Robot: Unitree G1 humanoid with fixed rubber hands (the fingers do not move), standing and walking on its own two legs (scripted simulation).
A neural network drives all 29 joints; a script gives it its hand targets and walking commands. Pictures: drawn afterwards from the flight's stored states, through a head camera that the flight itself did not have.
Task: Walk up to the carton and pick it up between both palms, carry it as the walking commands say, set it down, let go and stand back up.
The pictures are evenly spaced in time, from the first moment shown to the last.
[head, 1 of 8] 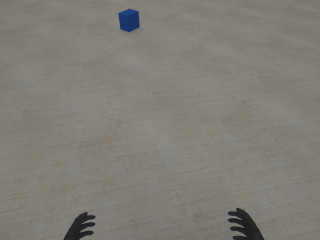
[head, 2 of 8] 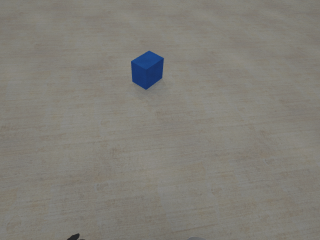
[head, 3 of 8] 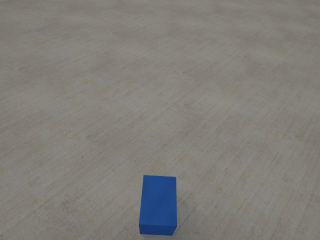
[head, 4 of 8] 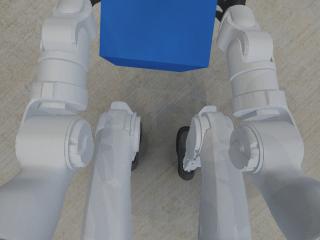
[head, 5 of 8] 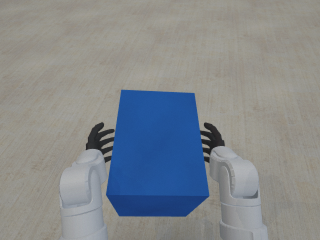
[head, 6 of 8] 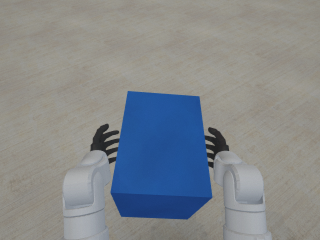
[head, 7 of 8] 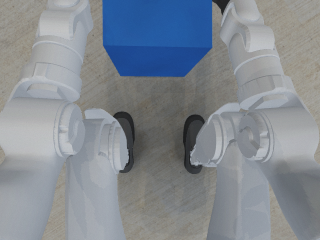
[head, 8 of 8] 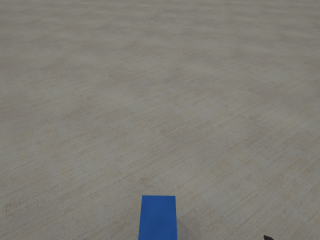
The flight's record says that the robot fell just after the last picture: no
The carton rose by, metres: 0.67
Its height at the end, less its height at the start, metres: +0.00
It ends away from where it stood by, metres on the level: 0.46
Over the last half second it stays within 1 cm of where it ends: yes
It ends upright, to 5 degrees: yes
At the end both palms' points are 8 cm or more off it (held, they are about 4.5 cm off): yes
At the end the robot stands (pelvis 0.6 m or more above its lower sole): yes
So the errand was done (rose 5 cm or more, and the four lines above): yes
